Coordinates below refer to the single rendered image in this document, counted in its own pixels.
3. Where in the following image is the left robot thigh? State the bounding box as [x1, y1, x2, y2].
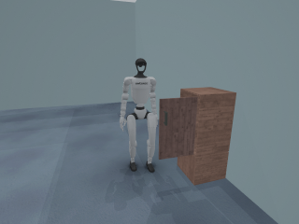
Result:
[146, 111, 156, 147]

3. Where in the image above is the left robot forearm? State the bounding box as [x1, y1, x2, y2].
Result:
[150, 98, 157, 114]

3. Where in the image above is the handle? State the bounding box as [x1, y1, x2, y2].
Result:
[164, 111, 168, 126]

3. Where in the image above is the cupboard door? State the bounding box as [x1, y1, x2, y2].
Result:
[158, 96, 198, 160]

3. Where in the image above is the robot thigh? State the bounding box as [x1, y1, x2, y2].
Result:
[126, 113, 137, 147]
[146, 111, 156, 147]

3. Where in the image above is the robot left hand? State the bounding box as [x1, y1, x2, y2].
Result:
[154, 114, 158, 127]

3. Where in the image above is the right robot forearm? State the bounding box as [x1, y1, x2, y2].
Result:
[120, 95, 127, 117]

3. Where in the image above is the right robot thigh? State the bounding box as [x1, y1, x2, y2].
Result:
[126, 113, 137, 147]

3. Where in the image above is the robot right hand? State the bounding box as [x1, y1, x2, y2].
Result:
[120, 116, 127, 132]

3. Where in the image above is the right robot upper arm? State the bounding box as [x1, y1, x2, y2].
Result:
[122, 77, 133, 100]

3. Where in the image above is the left robot upper arm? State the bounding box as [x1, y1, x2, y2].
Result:
[149, 77, 157, 99]

